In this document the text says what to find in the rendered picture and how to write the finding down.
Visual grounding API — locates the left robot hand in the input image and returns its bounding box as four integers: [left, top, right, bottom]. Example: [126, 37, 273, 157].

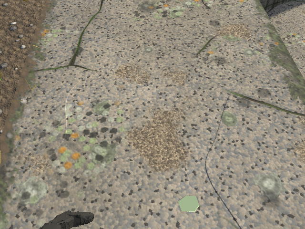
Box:
[39, 210, 94, 229]

